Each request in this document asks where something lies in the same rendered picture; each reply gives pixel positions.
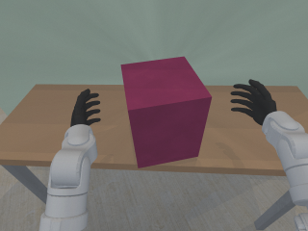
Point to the right robot hand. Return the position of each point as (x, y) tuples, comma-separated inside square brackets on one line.
[(260, 102)]

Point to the robot right upper arm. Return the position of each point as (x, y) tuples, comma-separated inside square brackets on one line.
[(301, 222)]

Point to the left robot hand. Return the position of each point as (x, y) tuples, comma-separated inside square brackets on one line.
[(80, 113)]

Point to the robot left forearm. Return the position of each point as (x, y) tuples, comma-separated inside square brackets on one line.
[(69, 182)]

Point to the carton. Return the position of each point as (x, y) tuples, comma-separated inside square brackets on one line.
[(168, 106)]

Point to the robot right forearm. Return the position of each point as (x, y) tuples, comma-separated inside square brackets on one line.
[(290, 141)]

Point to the table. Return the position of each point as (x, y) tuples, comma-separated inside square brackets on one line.
[(232, 143)]

